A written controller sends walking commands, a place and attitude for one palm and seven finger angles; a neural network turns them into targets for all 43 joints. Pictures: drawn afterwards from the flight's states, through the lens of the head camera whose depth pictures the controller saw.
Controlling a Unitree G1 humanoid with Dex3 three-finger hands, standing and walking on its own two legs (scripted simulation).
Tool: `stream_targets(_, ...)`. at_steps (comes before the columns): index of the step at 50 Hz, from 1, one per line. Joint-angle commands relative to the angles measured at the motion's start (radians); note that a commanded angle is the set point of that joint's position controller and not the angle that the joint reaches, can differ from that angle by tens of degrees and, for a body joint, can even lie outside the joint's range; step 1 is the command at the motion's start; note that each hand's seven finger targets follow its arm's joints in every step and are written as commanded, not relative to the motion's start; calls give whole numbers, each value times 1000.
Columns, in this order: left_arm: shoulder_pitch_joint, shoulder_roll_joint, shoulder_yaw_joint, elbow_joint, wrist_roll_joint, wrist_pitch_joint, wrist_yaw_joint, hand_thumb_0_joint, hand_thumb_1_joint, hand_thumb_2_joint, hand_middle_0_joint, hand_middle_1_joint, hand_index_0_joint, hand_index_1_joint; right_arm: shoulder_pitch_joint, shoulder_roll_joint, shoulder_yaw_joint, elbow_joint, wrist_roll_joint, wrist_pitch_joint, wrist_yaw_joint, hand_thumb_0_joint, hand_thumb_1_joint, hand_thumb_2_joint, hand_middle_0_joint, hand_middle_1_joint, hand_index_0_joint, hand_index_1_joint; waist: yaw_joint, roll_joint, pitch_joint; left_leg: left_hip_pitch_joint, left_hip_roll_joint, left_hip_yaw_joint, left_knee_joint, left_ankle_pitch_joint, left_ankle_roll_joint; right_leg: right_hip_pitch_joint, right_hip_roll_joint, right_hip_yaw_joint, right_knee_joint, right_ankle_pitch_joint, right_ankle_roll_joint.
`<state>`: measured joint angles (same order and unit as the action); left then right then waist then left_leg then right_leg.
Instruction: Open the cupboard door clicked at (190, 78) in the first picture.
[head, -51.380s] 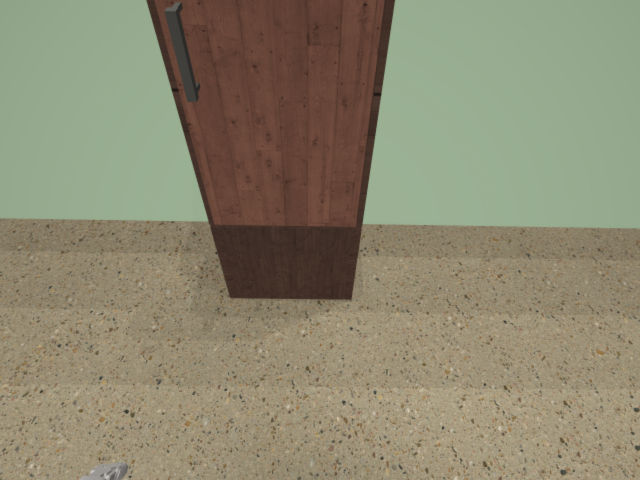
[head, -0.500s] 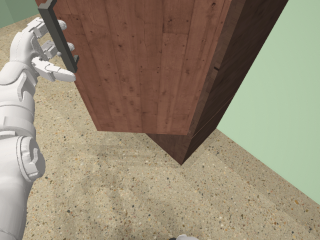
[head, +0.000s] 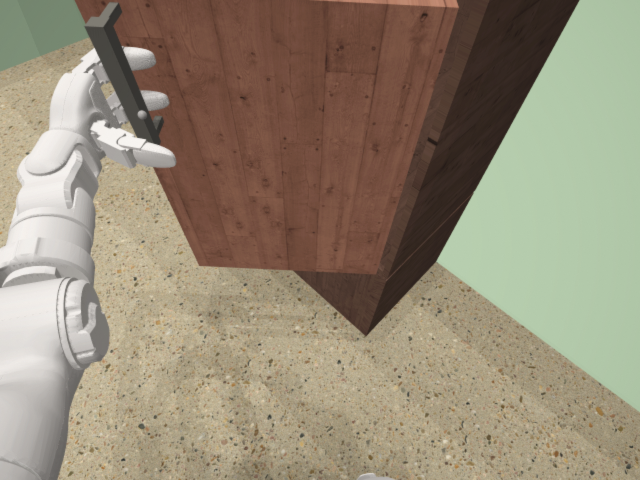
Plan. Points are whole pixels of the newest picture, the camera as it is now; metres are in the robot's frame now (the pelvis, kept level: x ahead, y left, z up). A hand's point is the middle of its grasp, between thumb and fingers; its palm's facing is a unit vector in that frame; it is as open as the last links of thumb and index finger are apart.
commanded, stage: slide the fingers in behind the handle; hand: left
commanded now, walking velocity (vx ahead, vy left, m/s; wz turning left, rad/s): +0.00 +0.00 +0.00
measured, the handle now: (133, 83) +0.57 +0.18 +0.17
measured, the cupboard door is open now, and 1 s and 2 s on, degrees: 42 42 72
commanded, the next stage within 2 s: close the thumb around the handle in 0.26 s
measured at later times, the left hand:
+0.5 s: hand (141, 117) +0.51 +0.17 +0.17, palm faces -0.11 -0.99 -0.01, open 13.6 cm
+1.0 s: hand (139, 117) +0.51 +0.17 +0.17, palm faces -0.10 -1.00 +0.00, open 5.7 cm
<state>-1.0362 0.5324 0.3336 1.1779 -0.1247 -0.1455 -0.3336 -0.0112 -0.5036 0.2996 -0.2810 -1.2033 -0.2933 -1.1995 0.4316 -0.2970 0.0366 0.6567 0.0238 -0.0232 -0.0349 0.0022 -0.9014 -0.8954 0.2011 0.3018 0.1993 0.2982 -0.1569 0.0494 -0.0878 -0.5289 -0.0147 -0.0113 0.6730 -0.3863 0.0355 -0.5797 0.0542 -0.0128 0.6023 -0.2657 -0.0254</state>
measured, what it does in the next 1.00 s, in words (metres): stands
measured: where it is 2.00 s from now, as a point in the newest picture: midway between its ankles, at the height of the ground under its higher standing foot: outside the picture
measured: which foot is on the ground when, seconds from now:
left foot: down 0.00-1.00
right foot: down 0.00-1.00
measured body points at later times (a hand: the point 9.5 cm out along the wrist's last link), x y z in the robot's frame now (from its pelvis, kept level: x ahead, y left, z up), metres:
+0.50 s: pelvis +0.00 +0.00 +0.00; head +0.08 +0.00 +0.44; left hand +0.51 +0.22 +0.17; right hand +0.00 -0.27 -0.12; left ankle -0.04 +0.09 -0.72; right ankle +0.01 -0.11 -0.72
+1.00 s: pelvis +0.00 +0.00 +0.00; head +0.08 +0.00 +0.44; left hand +0.51 +0.22 +0.17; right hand +0.00 -0.27 -0.12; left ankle -0.04 +0.09 -0.72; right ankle +0.01 -0.11 -0.72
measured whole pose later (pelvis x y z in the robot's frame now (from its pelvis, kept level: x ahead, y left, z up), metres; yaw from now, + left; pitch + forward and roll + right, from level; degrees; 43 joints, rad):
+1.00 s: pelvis +0.00 +0.00 +0.00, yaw +0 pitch +14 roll -2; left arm -1.03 0.52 0.32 1.18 -0.13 -0.15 -0.33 0.01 0.74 0.83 -0.35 -1.31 -0.36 -1.33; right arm 0.43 -0.30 0.04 0.68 0.02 -0.04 -0.04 0.00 -0.90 -0.90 0.20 0.30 0.20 0.30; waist -0.15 0.05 -0.09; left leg -0.52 -0.02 -0.02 0.67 -0.38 0.04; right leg -0.57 0.05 -0.02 0.60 -0.27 -0.02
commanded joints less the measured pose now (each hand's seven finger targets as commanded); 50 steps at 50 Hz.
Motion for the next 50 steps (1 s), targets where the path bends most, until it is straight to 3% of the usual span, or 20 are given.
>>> stream_targets(1,-511,206,5,-215,-30,-72,-8,0,-500,300,-300,-1200,-300,-1200,128,-168,-56,-58,2,-28,-13,0,-900,-900,200,300,200,300,-17,21,-391,200,21,-32,-45,465,-4,218,-19,-3,-21,392,-7)
stream_targets(5,-527,236,22,-187,-16,-72,-6,0,-500,300,-300,-1200,-300,-1200,132,-169,-55,-46,1,-33,-15,0,-900,-900,200,300,200,300,-15,14,-384,173,18,-34,-52,420,-5,226,-23,2,-21,374,-5)
stream_targets(7,-541,211,4,-211,-17,-78,-8,0,-500,300,-300,-1200,-300,-1200,129,-165,-55,-46,-1,-36,-16,0,-900,-900,200,300,200,300,-12,72,-412,213,17,-35,-44,463,-9,210,-24,2,-18,386,-7)
stream_targets(10,-536,231,20,-185,-20,-76,-8,0,-500,300,-300,-1200,-300,-1200,133,-169,-55,-43,-1,-38,-14,0,-900,-900,200,300,200,300,-19,2,-396,169,16,-32,-50,418,-3,233,-22,5,-22,381,-3)
stream_targets(12,-542,241,28,-208,-21,-85,-12,0,-500,300,-300,-1200,-300,-1200,131,-169,-56,-45,-2,-40,-15,0,-900,-900,200,300,200,300,-12,44,-427,191,14,-32,-44,446,-5,239,-24,6,-16,400,-7)
stream_targets(15,-509,246,34,-224,-23,-86,-19,0,-500,300,-300,-1200,-300,-1200,125,-167,-57,-52,0,-38,-15,0,-900,-900,200,300,200,300,-2,33,-440,193,16,-29,-43,472,-6,258,-24,7,-12,428,-6)
stream_targets(18,-488,233,30,-194,-29,-77,-20,0,-500,300,-300,-1200,-300,-1200,121,-166,-55,-51,1,-35,-15,0,-900,-900,200,300,200,300,-6,24,-396,188,18,-29,-44,464,-5,235,-21,2,-18,413,-5)
stream_targets(20,-503,261,40,-199,-22,-74,-20,0,-388,348,-308,-1212,-308,-1212,121,-170,-54,-53,2,-34,-16,0,-900,-900,200,300,200,300,-5,25,-383,155,15,-24,-52,422,-2,247,-25,8,-22,397,-4)
stream_targets(23,-545,226,7,-243,-19,-84,-16,0,-220,420,-320,-1230,-320,-1230,117,-164,-54,-53,2,-37,-17,0,-900,-900,200,300,200,300,-11,83,-410,219,18,-36,-46,467,-11,212,-23,1,-18,390,-7)
stream_targets(25,-503,231,29,-218,-29,-78,-13,0,-108,468,-328,-1242,-328,-1242,123,-167,-57,-52,1,-39,-15,0,-900,-900,200,300,200,300,-4,26,-417,213,20,-36,-45,468,-9,225,-20,1,-21,395,-5)
stream_targets(27,-518,254,40,-216,-29,-80,-15,0,4,516,-336,-1254,-336,-1254,122,-170,-54,-50,1,-38,-18,0,-900,-900,200,300,200,300,-7,27,-411,192,17,-31,-46,460,-6,238,-22,4,-19,407,-5)
stream_targets(31,-533,211,3,-234,-24,-85,-13,0,228,612,-352,-1278,-352,-1278,121,-165,-55,-52,1,-40,-17,0,-900,-900,200,300,200,300,-13,78,-417,233,18,-36,-40,494,-10,206,-23,-2,-15,396,-9)
stream_targets(34,-519,217,16,-214,-30,-80,-15,0,396,684,-364,-1296,-364,-1296,121,-166,-56,-48,-1,-42,-15,0,-900,-900,200,300,200,300,-12,16,-418,205,18,-35,-43,470,-8,232,-21,2,-19,407,-4)
stream_targets(37,-540,215,11,-242,-30,-87,-15,0,564,756,-376,-1314,-376,-1314,118,-166,-55,-47,-1,-43,-16,0,-900,-900,200,300,200,300,-8,67,-428,231,19,-41,-41,497,-13,217,-21,0,-16,405,-7)
stream_targets(39,-505,251,42,-212,-27,-83,-14,0,676,804,-384,-1326,-384,-1326,123,-169,-56,-43,-1,-41,-15,0,-900,-900,200,300,200,300,-3,30,-419,205,19,-36,-42,478,-10,235,-21,3,-18,410,-6)
stream_targets(41,-524,206,0,-243,-33,-89,-18,0,788,852,-392,-1338,-392,-1338,116,-164,-55,-54,1,-42,-17,0,-900,-900,200,300,200,300,-9,60,-415,216,18,-35,-43,497,-10,227,-23,-2,-15,412,-9)
stream_targets(43,-521,227,21,-198,-28,-78,-13,0,900,900,-400,-1350,-400,-1350,121,-167,-54,-41,0,-41,-17,0,-900,-900,200,300,200,300,-17,19,-393,196,19,-36,-44,459,-7,220,-20,1,-21,398,-4)
stream_targets(46,-546,193,-11,-270,-25,-92,-15,0,900,900,-400,-1350,-400,-1350,119,-162,-59,-50,2,-45,-16,0,-900,-900,200,300,200,300,-8,101,-445,271,22,-45,-36,539,-19,198,-22,-7,-12,397,-10)
stream_targets(47,-524,200,8,-272,-29,-92,-12,0,900,900,-400,-1350,-400,-1350,120,-163,-61,-44,-3,-47,-13,0,-900,-900,200,300,200,300,0,85,-475,289,24,-51,-32,570,-24,207,-19,-5,-12,415,-8)
stream_targets(50,-515,216,18,-222,-35,-78,-14,0,900,900,-400,-1350,-400,-1350,120,-167,-59,-37,0,-43,-13,0,-900,-900,200,300,200,300,-13,0,-405,201,20,-33,-43,480,-8,237,-19,1,-23,420,-2)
